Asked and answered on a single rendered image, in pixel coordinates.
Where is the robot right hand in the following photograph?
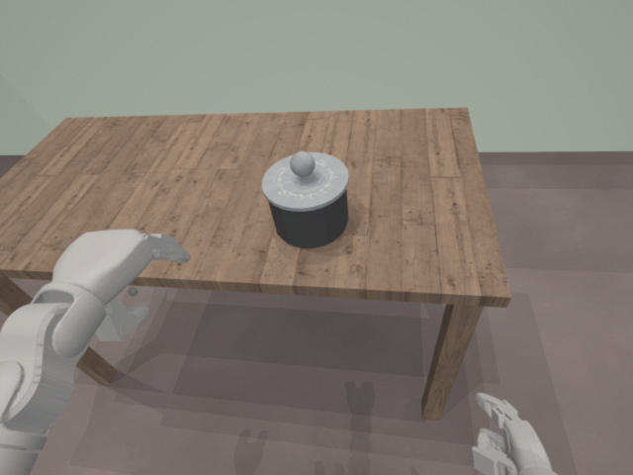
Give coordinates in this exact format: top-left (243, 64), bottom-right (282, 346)
top-left (472, 393), bottom-right (553, 475)

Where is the table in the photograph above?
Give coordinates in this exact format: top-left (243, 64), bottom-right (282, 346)
top-left (0, 108), bottom-right (511, 421)

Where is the lid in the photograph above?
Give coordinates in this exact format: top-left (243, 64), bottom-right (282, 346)
top-left (262, 152), bottom-right (349, 212)

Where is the robot left hand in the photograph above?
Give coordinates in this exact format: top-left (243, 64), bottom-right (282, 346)
top-left (51, 230), bottom-right (191, 341)

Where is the knob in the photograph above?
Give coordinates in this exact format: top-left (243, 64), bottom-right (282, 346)
top-left (290, 151), bottom-right (316, 177)

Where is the pot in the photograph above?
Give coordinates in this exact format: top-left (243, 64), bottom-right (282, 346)
top-left (268, 190), bottom-right (348, 248)

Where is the left robot forearm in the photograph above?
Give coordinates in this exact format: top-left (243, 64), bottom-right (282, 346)
top-left (0, 282), bottom-right (106, 475)

